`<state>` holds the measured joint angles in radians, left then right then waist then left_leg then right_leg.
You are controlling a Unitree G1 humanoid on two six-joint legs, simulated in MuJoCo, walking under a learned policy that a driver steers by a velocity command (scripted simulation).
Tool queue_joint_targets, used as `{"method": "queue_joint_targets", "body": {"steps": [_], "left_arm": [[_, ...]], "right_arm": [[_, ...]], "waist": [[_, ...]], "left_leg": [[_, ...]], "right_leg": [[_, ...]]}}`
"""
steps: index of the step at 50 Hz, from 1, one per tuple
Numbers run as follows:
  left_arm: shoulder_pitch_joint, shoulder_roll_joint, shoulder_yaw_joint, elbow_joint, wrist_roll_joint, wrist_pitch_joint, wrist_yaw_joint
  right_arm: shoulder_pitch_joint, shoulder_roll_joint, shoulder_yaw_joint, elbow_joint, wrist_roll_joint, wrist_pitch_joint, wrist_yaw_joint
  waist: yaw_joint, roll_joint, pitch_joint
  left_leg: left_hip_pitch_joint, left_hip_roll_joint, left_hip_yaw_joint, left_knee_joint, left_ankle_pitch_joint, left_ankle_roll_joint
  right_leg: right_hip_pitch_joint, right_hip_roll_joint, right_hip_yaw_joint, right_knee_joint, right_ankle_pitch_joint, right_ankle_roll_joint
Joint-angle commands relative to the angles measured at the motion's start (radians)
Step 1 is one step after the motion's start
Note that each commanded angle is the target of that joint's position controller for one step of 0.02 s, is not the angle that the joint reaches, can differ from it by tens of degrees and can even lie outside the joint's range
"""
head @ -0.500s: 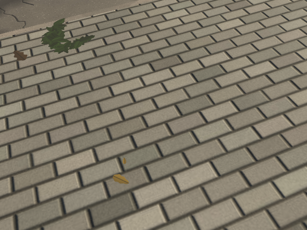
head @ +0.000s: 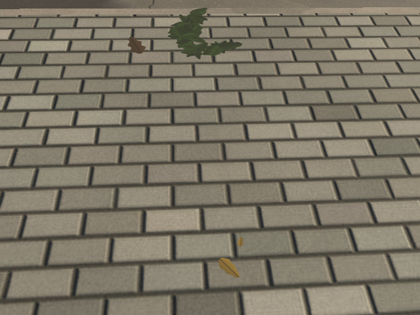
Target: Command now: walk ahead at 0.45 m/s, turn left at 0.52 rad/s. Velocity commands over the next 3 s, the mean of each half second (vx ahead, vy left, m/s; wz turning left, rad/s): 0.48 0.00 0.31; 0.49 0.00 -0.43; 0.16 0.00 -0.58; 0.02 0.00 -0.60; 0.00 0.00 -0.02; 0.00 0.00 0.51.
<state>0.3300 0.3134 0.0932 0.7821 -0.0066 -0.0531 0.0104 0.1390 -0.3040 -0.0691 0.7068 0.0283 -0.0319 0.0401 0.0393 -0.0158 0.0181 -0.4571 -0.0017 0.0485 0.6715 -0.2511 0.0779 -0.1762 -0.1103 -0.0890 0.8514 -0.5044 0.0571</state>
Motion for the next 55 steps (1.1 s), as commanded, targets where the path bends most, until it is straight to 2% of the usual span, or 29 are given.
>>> {"method": "queue_joint_targets", "body": {"steps": [1,2,3,5,7,12,17,20,21,22,23,24,25,26,27,28,29,33,38,43,45,46,47,48,49,50,51,52,55], "left_arm": [[-0.154,0.121,0.003,-0.174,-0.040,-0.082,-0.012],[-0.154,0.117,0.000,-0.165,-0.024,-0.091,-0.009],[-0.152,0.115,0.003,-0.153,0.007,-0.093,-0.004],[-0.129,0.106,0.008,-0.149,0.020,-0.078,-0.010],[-0.136,0.084,0.003,-0.150,0.025,-0.060,-0.011],[-0.331,0.021,-0.025,-0.198,0.016,-0.062,-0.021],[-0.421,0.033,-0.029,-0.208,-0.002,-0.079,-0.056],[-0.382,0.063,-0.018,-0.203,-0.006,-0.077,-0.063],[-0.324,0.083,-0.008,-0.190,-0.005,-0.075,-0.060],[-0.201,0.113,0.009,-0.158,-0.003,-0.072,-0.056],[-0.032,0.147,0.017,-0.129,0.006,-0.068,-0.052],[0.075,0.235,0.039,-0.113,0.016,-0.065,-0.053],[0.093,0.168,0.025,-0.090,-0.018,-0.062,-0.060],[0.025,0.121,0.010,-0.102,-0.027,-0.054,-0.051],[-0.026,0.105,0.004,-0.119,-0.012,-0.044,-0.044],[-0.065,0.095,-0.001,-0.125,-0.002,-0.038,-0.042],[-0.083,0.081,-0.009,-0.132,0.007,-0.039,-0.039],[-0.085,0.104,-0.003,-0.125,-0.005,-0.038,-0.023],[0.000,0.141,0.011,-0.088,-0.020,-0.018,-0.001],[0.052,0.132,0.013,-0.072,-0.025,0.005,0.007],[0.028,0.117,0.010,-0.081,-0.021,0.013,0.007],[0.022,0.076,-0.004,-0.092,-0.013,0.010,0.003],[0.046,0.008,-0.027,-0.113,0.010,0.006,0.001],[0.162,-0.002,-0.036,-0.146,-0.028,-0.001,0.003],[0.143,0.107,-0.013,-0.116,-0.034,0.004,0.010],[0.044,0.145,0.001,-0.128,-0.024,0.014,0.012],[0.004,0.135,0.005,-0.137,-0.013,0.025,0.015],[-0.015,0.130,0.011,-0.149,-0.003,0.033,0.016],[-0.014,0.054,-0.003,-0.166,-0.015,0.061,0.008]], "right_arm": [[0.289,-0.201,-0.053,-0.007,-0.009,-0.034,-0.009],[0.239,-0.163,-0.041,-0.017,-0.008,-0.038,-0.009],[0.175,-0.133,-0.031,-0.032,-0.010,-0.033,-0.013],[0.118,-0.116,-0.023,-0.062,-0.027,-0.032,-0.023],[0.124,-0.132,-0.027,-0.057,-0.020,-0.037,-0.034],[0.201,-0.148,-0.036,-0.016,-0.005,-0.031,-0.059],[0.280,-0.134,-0.030,0.036,-0.007,-0.032,-0.061],[0.278,-0.151,-0.036,0.049,-0.014,-0.021,-0.062],[0.269,-0.160,-0.038,0.047,-0.017,-0.017,-0.064],[0.249,-0.159,-0.034,0.041,-0.020,-0.011,-0.064],[0.233,-0.139,-0.021,0.022,-0.032,-0.009,-0.067],[0.353,-0.055,0.003,0.002,-0.038,-0.022,-0.062],[0.342,-0.076,0.010,0.000,-0.038,-0.043,-0.053],[0.230,-0.135,-0.003,-0.028,-0.010,-0.062,-0.040],[0.138,-0.135,0.002,-0.050,-0.004,-0.079,-0.034],[0.093,-0.124,0.002,-0.062,-0.020,-0.089,-0.032],[0.095,-0.121,-0.004,-0.064,-0.037,-0.089,-0.034],[0.102,-0.072,0.009,-0.075,-0.051,-0.068,-0.045],[-0.101,-0.031,0.026,-0.119,-0.041,-0.077,-0.039],[-0.155,-0.082,0.002,-0.140,-0.020,-0.093,-0.025],[-0.059,-0.107,-0.016,-0.117,-0.018,-0.101,-0.028],[0.047,-0.141,-0.032,-0.103,-0.030,-0.105,-0.035],[0.208,-0.202,-0.047,-0.090,-0.038,-0.101,-0.045],[0.239,-0.253,-0.060,-0.055,-0.046,-0.084,-0.038],[0.182,-0.150,-0.039,-0.084,-0.036,-0.078,-0.034],[0.138,-0.097,-0.023,-0.096,-0.040,-0.071,-0.038],[0.092,-0.079,-0.014,-0.099,-0.047,-0.066,-0.036],[0.058,-0.062,-0.010,-0.089,-0.044,-0.061,-0.034],[0.023,-0.081,-0.017,-0.057,-0.044,-0.059,-0.038]], "waist": [[-0.161,0.184,-0.154],[-0.129,0.106,-0.108],[-0.093,0.068,-0.069],[-0.046,0.095,-0.048],[-0.033,0.073,-0.033],[-0.092,0.094,0.015],[-0.136,0.103,0.037],[-0.106,0.121,0.018],[-0.075,0.135,-0.030],[-0.004,0.127,-0.114],[0.073,0.089,-0.244],[0.031,-0.162,-0.392],[0.039,-0.243,-0.414],[0.050,-0.153,-0.243],[0.044,-0.044,-0.141],[0.012,0.026,-0.054],[-0.019,0.029,-0.033],[-0.056,-0.039,-0.023],[0.021,-0.049,-0.010],[0.019,-0.080,-0.023],[-0.042,-0.098,-0.050],[-0.096,-0.076,-0.135],[-0.144,0.074,-0.287],[-0.075,0.409,-0.348],[-0.089,0.241,-0.245],[-0.103,0.142,-0.148],[-0.081,0.066,-0.101],[-0.057,0.069,-0.072],[-0.026,0.148,-0.043]], "left_leg": [[0.708,0.339,-0.742,-0.444,-0.251,0.274],[0.606,0.296,-0.628,-0.419,-0.146,0.237],[0.497,0.254,-0.529,-0.416,-0.036,0.209],[0.375,0.200,-0.438,-0.455,0.112,0.196],[0.326,0.176,-0.369,-0.470,0.255,0.201],[0.251,0.100,-0.277,-0.458,0.286,0.140],[0.400,0.179,-0.288,-0.435,0.273,0.123],[0.530,0.211,-0.261,-0.345,0.554,0.095],[0.555,0.200,-0.239,-0.264,0.765,0.084],[0.545,0.164,-0.194,-0.105,0.934,0.065],[0.391,0.135,-0.174,0.132,0.817,0.040],[0.001,-0.035,-0.116,0.547,0.274,-0.049],[-0.200,-0.092,-0.179,0.676,-0.275,-0.066],[-0.306,-0.021,-0.210,0.715,-0.223,-0.058],[-0.302,0.019,-0.189,0.665,-0.150,-0.048],[-0.283,0.047,-0.169,0.576,-0.106,-0.050],[-0.230,0.074,-0.167,0.502,-0.070,-0.056],[-0.156,0.082,-0.120,0.301,-0.020,-0.119],[-0.016,0.011,-0.100,-0.055,0.327,-0.150],[0.034,-0.009,-0.148,-0.189,0.246,-0.120],[0.174,-0.004,-0.129,-0.246,0.197,-0.075],[0.361,0.065,-0.173,-0.241,0.178,-0.029],[0.625,0.258,-0.366,-0.222,0.138,0.036],[0.815,0.449,-0.815,-0.311,0.000,0.193],[0.729,0.426,-0.784,-0.332,0.012,0.172],[0.621,0.383,-0.583,-0.308,0.214,0.137],[0.512,0.339,-0.443,-0.303,0.455,0.123],[0.440,0.304,-0.351,-0.300,0.599,0.117],[0.317,0.252,-0.189,-0.371,0.672,0.125]], "right_leg": [[-0.761,0.065,0.164,0.491,0.025,-0.047],[-0.717,0.024,0.162,0.427,0.110,-0.066],[-0.652,-0.004,0.164,0.341,0.175,-0.065],[-0.545,-0.011,0.162,0.255,0.257,-0.053],[-0.528,0.009,0.139,0.178,0.316,-0.025],[-0.444,0.084,0.117,-0.204,0.583,0.005],[-0.434,0.083,0.110,-0.355,0.665,-0.053],[-0.412,0.105,0.080,-0.371,0.507,-0.117],[-0.330,0.138,0.051,-0.362,0.454,-0.141],[-0.164,0.167,0.025,-0.382,0.471,-0.178],[0.130,0.066,0.145,-0.339,0.520,-0.240],[0.516,-0.178,0.621,-0.363,0.409,-0.421],[0.602,-0.229,0.909,-0.523,0.245,-0.460],[0.488,-0.207,0.798,-0.547,0.137,-0.404],[0.335,-0.165,0.684,-0.571,0.175,-0.368],[0.194,-0.126,0.604,-0.596,0.274,-0.352],[0.112,-0.092,0.549,-0.620,0.364,-0.341],[-0.041,-0.036,0.430,-0.661,0.534,-0.354],[-0.132,0.037,0.352,-0.633,0.485,-0.281],[0.009,-0.012,0.492,-0.508,0.395,-0.245],[0.007,0.005,0.508,-0.417,0.429,-0.214],[-0.046,0.053,0.463,-0.262,0.437,-0.183],[-0.188,0.133,0.352,0.035,0.192,-0.141],[-0.514,0.215,0.252,0.316,-0.120,-0.090],[-0.590,0.139,0.283,0.424,-0.078,-0.063],[-0.587,0.117,0.260,0.454,-0.005,-0.044],[-0.543,0.092,0.234,0.442,0.031,-0.023],[-0.524,0.069,0.224,0.399,0.048,-0.012],[-0.452,0.050,0.157,0.287,0.103,0.009]]}}
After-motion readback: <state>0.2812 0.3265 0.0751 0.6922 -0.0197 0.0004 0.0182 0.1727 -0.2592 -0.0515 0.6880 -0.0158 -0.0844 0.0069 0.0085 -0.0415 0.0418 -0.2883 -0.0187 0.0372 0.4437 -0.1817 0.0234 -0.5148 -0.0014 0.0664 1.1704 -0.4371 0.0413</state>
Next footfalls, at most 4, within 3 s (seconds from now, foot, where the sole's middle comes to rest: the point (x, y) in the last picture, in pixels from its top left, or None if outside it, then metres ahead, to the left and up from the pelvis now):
0.46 right None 0.46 -0.05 -0.76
0.92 left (168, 239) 0.71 0.18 -0.76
1.38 right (250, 223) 0.78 -0.10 -0.76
1.80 left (191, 200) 0.86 0.11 -0.76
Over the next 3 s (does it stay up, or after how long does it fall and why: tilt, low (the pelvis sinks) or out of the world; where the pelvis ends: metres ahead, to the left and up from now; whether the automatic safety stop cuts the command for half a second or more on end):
stays up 0.75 0.07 0.03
